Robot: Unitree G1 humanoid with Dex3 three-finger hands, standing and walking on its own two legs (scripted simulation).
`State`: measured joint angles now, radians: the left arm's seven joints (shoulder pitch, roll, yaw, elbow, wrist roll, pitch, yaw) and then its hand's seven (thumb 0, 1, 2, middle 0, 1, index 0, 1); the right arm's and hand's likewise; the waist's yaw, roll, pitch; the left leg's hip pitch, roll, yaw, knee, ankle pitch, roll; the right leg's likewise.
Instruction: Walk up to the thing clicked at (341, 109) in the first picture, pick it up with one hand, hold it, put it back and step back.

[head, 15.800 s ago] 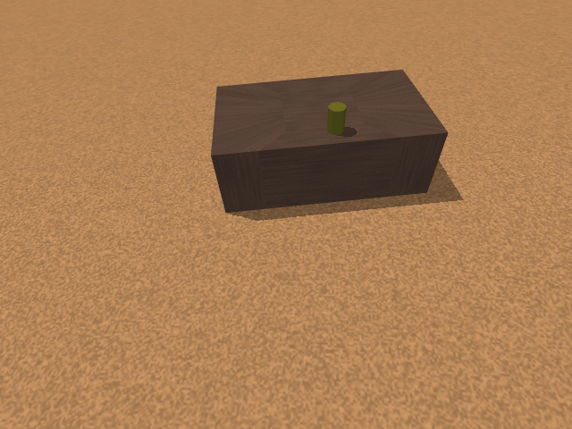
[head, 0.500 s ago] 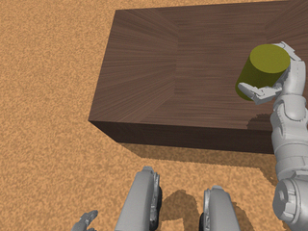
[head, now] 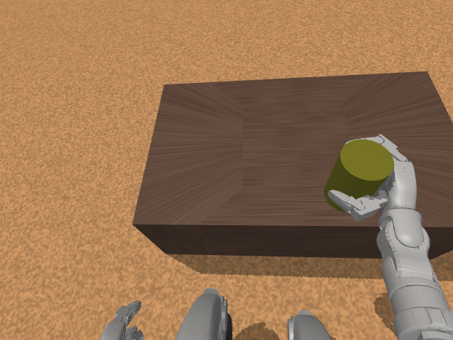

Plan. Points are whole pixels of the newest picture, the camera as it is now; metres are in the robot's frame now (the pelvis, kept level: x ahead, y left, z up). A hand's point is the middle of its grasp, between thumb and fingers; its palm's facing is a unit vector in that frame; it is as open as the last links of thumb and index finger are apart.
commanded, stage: lift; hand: right
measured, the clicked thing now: (354, 178) +0.40 -0.15 +0.03
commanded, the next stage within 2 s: hold in 0.84 s
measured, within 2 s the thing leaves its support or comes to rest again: neither
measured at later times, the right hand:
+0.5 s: hand (379, 178) +0.38 -0.17 +0.07, palm faces +0.07 +1.00 -0.01, open 10.7 cm
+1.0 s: hand (384, 185) +0.35 -0.17 +0.09, palm faces +0.06 +1.00 +0.00, open 10.7 cm
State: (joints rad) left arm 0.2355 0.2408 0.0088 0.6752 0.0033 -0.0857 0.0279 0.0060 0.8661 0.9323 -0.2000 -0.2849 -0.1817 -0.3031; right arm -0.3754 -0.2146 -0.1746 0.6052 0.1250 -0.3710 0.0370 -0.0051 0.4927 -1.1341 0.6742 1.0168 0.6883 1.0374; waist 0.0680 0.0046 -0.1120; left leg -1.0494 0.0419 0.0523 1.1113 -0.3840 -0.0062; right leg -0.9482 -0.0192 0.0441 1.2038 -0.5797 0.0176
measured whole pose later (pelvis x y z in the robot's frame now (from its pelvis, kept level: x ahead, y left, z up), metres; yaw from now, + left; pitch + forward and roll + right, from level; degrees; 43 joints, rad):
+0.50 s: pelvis +0.02 -0.01 +0.04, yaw +0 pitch +13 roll +2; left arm 0.23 0.21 -0.01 0.69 0.00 -0.09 0.04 0.01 0.89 0.92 -0.19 -0.29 -0.18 -0.30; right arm -0.21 -0.20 -0.14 0.50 0.16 -0.38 0.06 -0.01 0.49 -1.13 0.68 1.01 0.69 1.03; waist 0.04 0.00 -0.08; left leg -0.79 0.04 0.05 0.92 -0.35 -0.02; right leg -0.69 -0.02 0.03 1.00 -0.53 0.01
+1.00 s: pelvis +0.02 +0.00 +0.05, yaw +0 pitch +9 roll +1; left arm 0.23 0.22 -0.01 0.68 -0.02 -0.08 0.04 0.01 0.90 0.91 -0.20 -0.30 -0.19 -0.30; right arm -0.13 -0.19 -0.13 0.43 0.18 -0.36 0.09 -0.01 0.49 -1.13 0.68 1.01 0.69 1.03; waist 0.02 0.00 -0.05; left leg -0.68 0.03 0.05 0.84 -0.32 -0.01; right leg -0.57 -0.02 0.03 0.91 -0.49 0.01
